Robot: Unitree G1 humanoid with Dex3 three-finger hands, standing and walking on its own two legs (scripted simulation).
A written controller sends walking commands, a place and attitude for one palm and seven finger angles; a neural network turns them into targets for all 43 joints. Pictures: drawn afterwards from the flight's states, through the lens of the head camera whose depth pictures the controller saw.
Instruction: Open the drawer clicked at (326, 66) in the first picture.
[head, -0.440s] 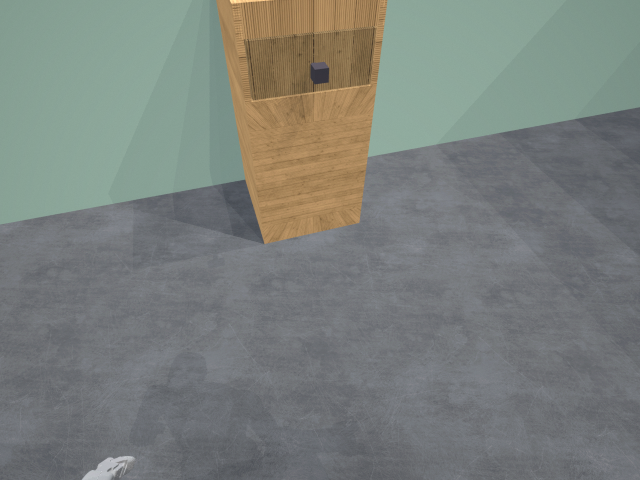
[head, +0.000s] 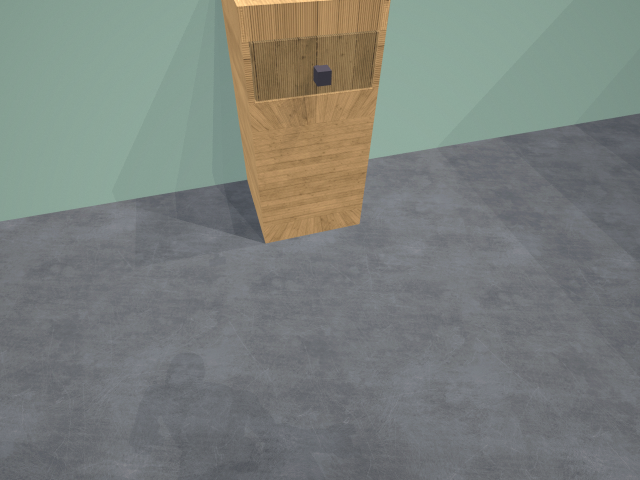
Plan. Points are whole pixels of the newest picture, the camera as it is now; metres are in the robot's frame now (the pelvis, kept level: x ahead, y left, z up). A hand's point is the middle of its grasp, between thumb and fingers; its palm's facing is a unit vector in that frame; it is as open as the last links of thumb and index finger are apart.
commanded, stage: stand and wait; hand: left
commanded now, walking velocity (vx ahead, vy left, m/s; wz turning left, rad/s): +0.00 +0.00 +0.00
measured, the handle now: (320, 72) +1.20 +0.08 -0.03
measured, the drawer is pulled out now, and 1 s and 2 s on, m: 0.00 0.00 0.00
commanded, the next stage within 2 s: look at it before walking up in 0.38 s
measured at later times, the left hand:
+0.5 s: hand out of the picture +0.06 +0.24 -0.15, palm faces -0.03 -0.94 -0.33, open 7.4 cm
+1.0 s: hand out of the picture +0.06 +0.24 -0.15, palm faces -0.04 -0.95 -0.32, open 7.4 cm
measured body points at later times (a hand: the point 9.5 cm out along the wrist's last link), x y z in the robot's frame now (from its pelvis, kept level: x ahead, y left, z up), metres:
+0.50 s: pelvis -0.01 +0.00 +0.00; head -0.02 +0.00 +0.45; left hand +0.06 +0.29 -0.13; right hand +0.06 -0.30 -0.13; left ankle -0.01 +0.12 -0.74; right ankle -0.01 -0.13 -0.74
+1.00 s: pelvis -0.01 +0.00 +0.00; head +0.00 +0.00 +0.45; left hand +0.06 +0.29 -0.13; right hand +0.07 -0.30 -0.13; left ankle -0.01 +0.12 -0.74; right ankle -0.01 -0.13 -0.74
